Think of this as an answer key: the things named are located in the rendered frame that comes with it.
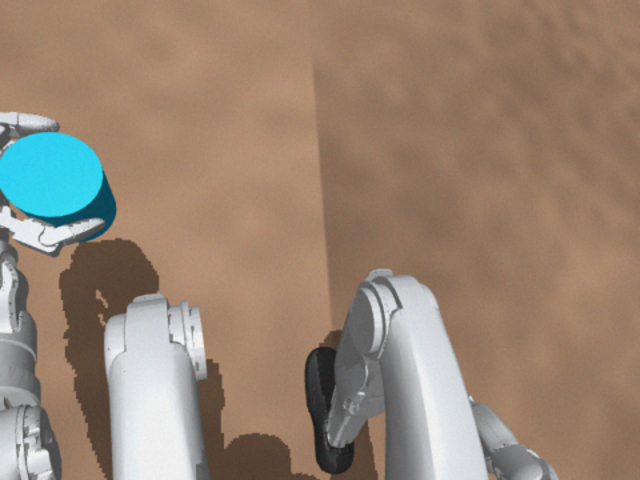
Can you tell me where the left robot hand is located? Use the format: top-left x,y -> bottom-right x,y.
0,112 -> 106,258

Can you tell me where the right robot arm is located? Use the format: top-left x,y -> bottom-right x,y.
492,444 -> 559,480

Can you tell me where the can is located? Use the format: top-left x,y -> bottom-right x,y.
0,132 -> 116,242

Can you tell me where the left robot arm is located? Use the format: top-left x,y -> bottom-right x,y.
0,240 -> 62,480

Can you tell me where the right robot foot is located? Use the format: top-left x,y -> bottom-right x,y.
305,347 -> 354,474

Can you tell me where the right robot hand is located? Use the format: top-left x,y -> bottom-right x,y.
468,394 -> 520,474

